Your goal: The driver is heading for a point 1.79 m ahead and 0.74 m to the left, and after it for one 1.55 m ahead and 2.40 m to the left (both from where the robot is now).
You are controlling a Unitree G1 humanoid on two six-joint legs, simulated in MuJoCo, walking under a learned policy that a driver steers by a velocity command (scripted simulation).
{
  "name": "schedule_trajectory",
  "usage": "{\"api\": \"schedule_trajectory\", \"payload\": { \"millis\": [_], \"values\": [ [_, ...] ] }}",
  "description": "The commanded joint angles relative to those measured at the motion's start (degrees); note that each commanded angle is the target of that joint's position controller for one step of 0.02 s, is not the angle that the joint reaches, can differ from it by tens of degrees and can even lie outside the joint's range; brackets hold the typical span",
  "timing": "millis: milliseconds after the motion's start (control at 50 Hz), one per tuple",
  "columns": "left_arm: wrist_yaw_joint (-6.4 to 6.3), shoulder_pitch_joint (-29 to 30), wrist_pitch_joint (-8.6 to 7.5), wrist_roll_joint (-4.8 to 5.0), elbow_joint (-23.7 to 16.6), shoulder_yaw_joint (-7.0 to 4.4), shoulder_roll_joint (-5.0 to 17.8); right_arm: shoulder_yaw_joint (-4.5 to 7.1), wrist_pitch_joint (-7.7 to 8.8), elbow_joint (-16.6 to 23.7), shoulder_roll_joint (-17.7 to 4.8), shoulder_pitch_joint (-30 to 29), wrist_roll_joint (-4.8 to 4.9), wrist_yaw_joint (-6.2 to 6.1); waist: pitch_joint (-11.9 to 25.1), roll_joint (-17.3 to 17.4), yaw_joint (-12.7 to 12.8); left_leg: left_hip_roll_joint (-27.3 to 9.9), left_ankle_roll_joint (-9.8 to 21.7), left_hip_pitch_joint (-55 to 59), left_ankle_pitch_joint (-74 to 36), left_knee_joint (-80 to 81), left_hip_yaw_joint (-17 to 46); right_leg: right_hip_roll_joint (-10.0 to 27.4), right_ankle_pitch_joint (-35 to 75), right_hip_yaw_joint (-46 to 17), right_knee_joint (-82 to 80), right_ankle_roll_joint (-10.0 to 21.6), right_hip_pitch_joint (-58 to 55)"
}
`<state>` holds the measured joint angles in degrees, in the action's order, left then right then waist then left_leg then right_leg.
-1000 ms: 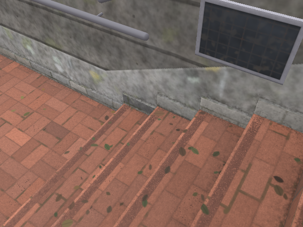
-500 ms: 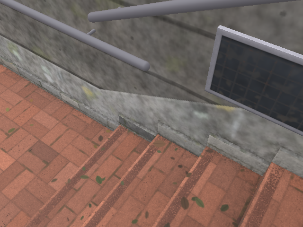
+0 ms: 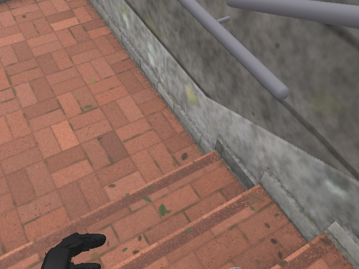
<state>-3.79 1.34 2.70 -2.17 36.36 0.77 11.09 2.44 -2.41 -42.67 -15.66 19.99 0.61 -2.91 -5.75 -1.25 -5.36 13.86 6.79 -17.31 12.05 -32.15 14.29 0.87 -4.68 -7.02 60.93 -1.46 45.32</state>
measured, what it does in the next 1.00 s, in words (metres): steps to the right, turning left: right foot, then left foot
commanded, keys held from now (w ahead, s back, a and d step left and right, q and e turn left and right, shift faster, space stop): q+shift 0.54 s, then shift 0.46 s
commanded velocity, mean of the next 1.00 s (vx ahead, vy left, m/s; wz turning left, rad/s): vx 0.02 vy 0.00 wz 0.73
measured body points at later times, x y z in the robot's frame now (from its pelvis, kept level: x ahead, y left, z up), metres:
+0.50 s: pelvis +0.05 -0.11 +0.01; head +0.09 -0.12 +0.46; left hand +0.01 +0.20 -0.08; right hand +0.32 -0.30 -0.10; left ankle +0.00 +0.03 -0.61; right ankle +0.13 -0.16 -0.73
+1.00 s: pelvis +0.04 -0.09 +0.01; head +0.03 -0.08 +0.46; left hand -0.08 +0.16 -0.12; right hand +0.32 -0.17 -0.09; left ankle -0.01 -0.03 -0.73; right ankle +0.15 -0.18 -0.69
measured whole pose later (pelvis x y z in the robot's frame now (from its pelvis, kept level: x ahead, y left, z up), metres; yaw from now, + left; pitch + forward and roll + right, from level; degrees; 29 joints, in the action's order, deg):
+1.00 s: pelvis +0.04 -0.09 +0.01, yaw +42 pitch +0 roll +0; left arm 1.8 -17.4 4.8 -0.8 41.0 -1.6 16.1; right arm -0.1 -2.9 -40.9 -12.0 9.8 -0.9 1.0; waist 0.6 -2.2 1.6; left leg 3.5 3.6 -12.7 14.1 -27.1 1.5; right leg 1.5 -19.5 0.0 50.1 -1.7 26.0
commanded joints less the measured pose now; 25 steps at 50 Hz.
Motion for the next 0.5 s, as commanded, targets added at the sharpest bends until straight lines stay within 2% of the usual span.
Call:
{"api": "schedule_trajectory", "payload": {
  "millis": [20,60,80,100,120,140,180,200,220,240,260,280,300,340,380,420,460,500],
  "values": [
    [0.55,3.01,-0.6,0.82,-4.69,-1.53,6.43,2.98,-1.21,6.1,-10.15,1.58,-1.24,0.19,10.29,8.41,0.44,-16.44,-1.82,14.81,-32.6,4.82,22.1,-2.84,-1.73,0.48,-7.13,-0.11,1.86],
    [0.96,4.67,-1.16,1.31,-4.93,-1.76,7.75,3.38,-1.62,7.84,-10.94,0.03,-1.61,1.07,8.66,8.67,0.3,-16.02,-1.03,13.32,-22.34,6.66,24.99,-3.95,-4.72,-0.85,-11.76,-0.05,-2.01],
    [1.62,2.04,-1.86,0.66,-3.94,-1.94,8.13,3.17,-1.61,9.14,-10.78,-3.24,-2.12,1.26,10.52,9.85,1.95,-16.4,1.31,12.08,-23.78,5.18,26.73,-3.33,-1.29,-3.02,-7.29,1.21,-6.03],
    [1.89,1.34,-2.32,0.44,-3.81,-2.0,8.77,3.18,-1.67,10.33,-10.97,-5.42,-1.94,1.43,10.15,8.78,2.87,-16.36,2.6,10.66,-23.94,4.55,26.58,-3.54,-3.73,-3.23,-8.39,1.63,-7.78],
    [1.89,4.26,-2.4,1.05,-5.12,-1.5,7.86,3.27,-1.9,10.73,-11.15,-4.83,-1.25,1.85,6.54,7.8,1.48,-14.7,2.2,8.19,-19.62,6.46,25.62,-5.08,-10.46,-1.07,-17.44,0.99,-10.19],
    [1.98,3.62,-2.29,1.68,-4.9,-1.67,7.92,3.35,-2.09,10.65,-11.56,-4.88,-1.39,2.22,5.69,8.95,1.47,-13.68,1.71,5.46,-17.55,7.21,26.91,-5.75,-12.15,-0.97,-21.23,0.84,-17.03],
    [1.68,-2.08,-1.73,2.4,-3.35,-2.38,8.47,3.26,-2.11,10.97,-11.7,-5.75,-0.95,2.84,4.75,9.16,3.99,-12.22,-0.2,-0.74,-6.69,7.35,28.41,-5.86,-12.58,-0.02,-31.04,0.64,-29.86],
    [1.26,-4.23,-1.91,2.09,-2.71,-2.89,9.52,3.07,-1.59,10.62,-10.75,-4.77,-0.63,3.12,5.34,5.22,4.96,-9.52,-2.42,-5.9,9.4,3.46,26.01,-2.4,-8.63,-1.71,-38.44,1.43,-38.61],
    [1.14,-6.38,-1.99,1.73,-3.04,-3.46,11.67,2.55,-1.05,9.53,-7.09,0.58,-0.66,3.12,9.61,-1.45,3.56,-5.31,-4.51,-10.07,25.52,-6.12,17.33,6.85,-10.3,-8.86,-39.35,3.58,-48.52],
    [1.08,-10.9,-1.87,2.13,-4.6,-3.78,16.22,2.44,-0.88,11.11,-4.82,0.77,-0.6,2.71,13.06,-7.95,4.58,0.44,-6.61,-18.85,34.71,-23.37,3.86,21.16,1.4,-23.27,-39.06,8.47,-54.16],
    [1.57,-14.34,-1.67,2.16,-2.53,-4.17,16.22,3.99,-0.88,13.22,-11.39,-3.05,-2.34,3.0,12.39,-7.45,6.6,-0.47,-7.44,-24.44,30.52,-31.42,0.48,21.82,9.62,-27.84,-41.35,13.72,-50.51],
    [1.84,-14.18,-2.0,1.99,-1.76,-3.8,13.73,4.63,-0.71,12.92,-13.15,-5.8,-3.34,3.35,10.18,-5.72,6.43,-3.76,-8.07,-25.03,24.46,-37.77,-1.53,20.52,13.66,-22.53,-41.18,14.8,-46.26],
    [2.05,-11.78,-2.13,1.74,-2.43,-3.36,11.98,4.68,-1.4,12.41,-13.34,-6.3,-3.08,3.86,8.72,-5.02,5.35,-5.33,-8.29,-24.33,18.7,-42.23,-3.71,16.57,13.59,-14.12,-41.09,14.56,-41.95],
    [1.71,-8.32,-1.89,1.15,-3.97,-3.18,11.95,4.36,-2.51,10.59,-12.63,-3.65,-2.34,5.01,8.48,-7.43,2.86,-7.0,-9.16,-21.2,11.45,-47.66,-7.16,11.41,13.92,-4.41,-41.5,13.05,-34.62],
    [1.43,-8.59,-1.57,1.11,-4.07,-3.39,11.82,3.86,-3.13,10.01,-11.49,-3.92,-1.81,5.33,9.51,-6.46,2.04,-8.35,-9.6,-19.27,7.49,-52.4,-10.0,11.03,11.45,-0.67,-41.73,12.87,-30.91],
    [1.66,-10.78,-1.51,0.82,-4.24,-3.32,11.62,3.53,-3.98,10.06,-10.92,-6.19,-1.18,5.27,8.65,-6.44,2.9,-10.1,-10.05,-20.96,5.1,-48.72,-11.11,10.83,2.99,1.69,-42.62,12.66,-30.78],
    [1.63,-14.41,-1.42,0.67,-3.19,-3.71,12.25,2.96,-4.6,10.18,-9.66,-9.11,-1.17,5.5,7.4,-7.34,4.94,-11.12,-10.33,-23.18,4.91,-43.96,-12.31,11.84,-4.98,1.54,-43.61,12.82,-33.01],
    [1.66,-17.77,-1.39,0.66,-1.81,-4.52,13.46,2.57,-4.77,9.96,-8.63,-10.24,-1.71,5.46,7.8,-7.2,6.41,-12.1,-9.89,-23.3,6.4,-42.32,-12.82,14.53,-7.89,0.83,-43.93,13.99,-34.95]
  ]
}}
Keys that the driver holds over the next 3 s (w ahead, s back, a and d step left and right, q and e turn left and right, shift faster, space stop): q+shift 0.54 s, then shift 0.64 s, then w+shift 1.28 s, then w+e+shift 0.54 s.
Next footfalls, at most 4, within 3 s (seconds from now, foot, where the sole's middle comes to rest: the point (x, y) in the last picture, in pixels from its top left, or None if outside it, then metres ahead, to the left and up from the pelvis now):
0.22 right None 0.17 -0.14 -0.77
0.74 left None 0.04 0.00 -0.77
1.12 right None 0.14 -0.15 -0.77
1.90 right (167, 268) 0.46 -0.01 -0.92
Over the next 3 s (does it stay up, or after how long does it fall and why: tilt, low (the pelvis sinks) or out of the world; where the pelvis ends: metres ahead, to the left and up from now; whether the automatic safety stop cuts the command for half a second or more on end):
stays up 1.17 0.61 -0.46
